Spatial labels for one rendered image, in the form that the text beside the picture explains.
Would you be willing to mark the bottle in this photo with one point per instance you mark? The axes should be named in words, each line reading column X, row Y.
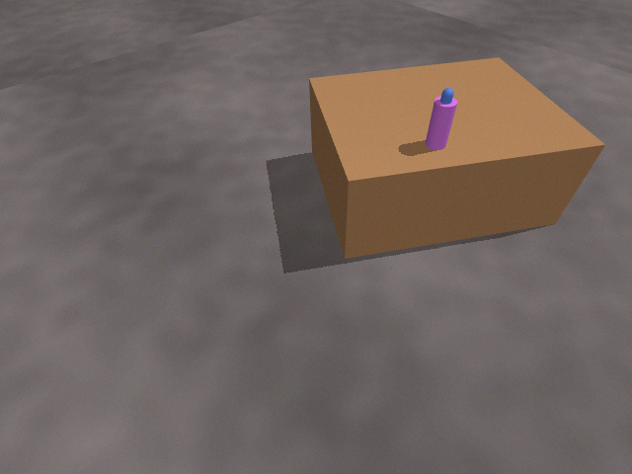
column 441, row 120

